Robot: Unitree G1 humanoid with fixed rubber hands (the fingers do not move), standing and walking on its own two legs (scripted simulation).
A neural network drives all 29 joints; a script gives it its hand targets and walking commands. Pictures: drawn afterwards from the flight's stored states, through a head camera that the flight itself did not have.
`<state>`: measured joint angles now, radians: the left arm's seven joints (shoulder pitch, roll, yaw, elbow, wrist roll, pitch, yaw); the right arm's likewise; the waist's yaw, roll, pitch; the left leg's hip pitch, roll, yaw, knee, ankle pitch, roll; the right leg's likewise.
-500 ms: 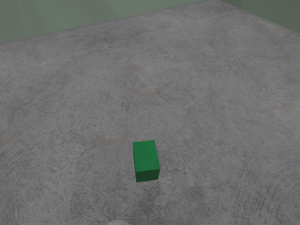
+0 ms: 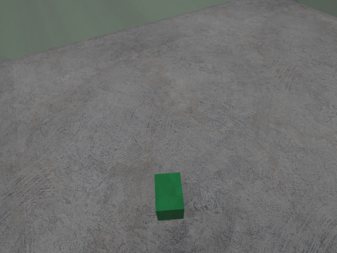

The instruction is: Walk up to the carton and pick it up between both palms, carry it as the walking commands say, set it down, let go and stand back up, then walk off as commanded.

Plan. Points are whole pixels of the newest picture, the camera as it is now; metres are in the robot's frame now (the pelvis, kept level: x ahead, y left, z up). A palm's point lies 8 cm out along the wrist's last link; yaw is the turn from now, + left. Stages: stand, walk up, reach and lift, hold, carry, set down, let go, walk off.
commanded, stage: walk up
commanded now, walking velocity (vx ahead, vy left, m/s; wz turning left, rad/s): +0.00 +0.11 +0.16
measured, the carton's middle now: (169, 196) +0.51 +0.02 -0.68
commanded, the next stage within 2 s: none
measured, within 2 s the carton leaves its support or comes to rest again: neither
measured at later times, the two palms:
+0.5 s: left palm out of the picture +0.02 +0.29 -0.15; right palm out of the picture +0.07 -0.18 -0.12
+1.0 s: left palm out of the picture -0.03 +0.27 -0.13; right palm out of the picture +0.04 -0.19 -0.14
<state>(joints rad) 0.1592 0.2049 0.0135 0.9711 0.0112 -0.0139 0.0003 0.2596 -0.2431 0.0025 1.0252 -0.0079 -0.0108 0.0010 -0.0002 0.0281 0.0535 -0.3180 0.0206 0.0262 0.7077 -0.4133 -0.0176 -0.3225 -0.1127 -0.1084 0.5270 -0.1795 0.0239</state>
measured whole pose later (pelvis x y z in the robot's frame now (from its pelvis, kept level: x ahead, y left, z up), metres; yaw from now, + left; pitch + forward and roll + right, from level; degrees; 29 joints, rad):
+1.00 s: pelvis -0.03 +0.04 +0.00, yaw +6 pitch -2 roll +0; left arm 0.28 0.18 0.01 0.97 0.01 0.04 0.02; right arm 0.22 -0.18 0.00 1.02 -0.01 0.01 -0.01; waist 0.00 0.02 0.05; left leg -0.23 0.01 0.03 0.47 -0.20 0.01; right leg -0.21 -0.01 -0.07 0.46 -0.22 -0.01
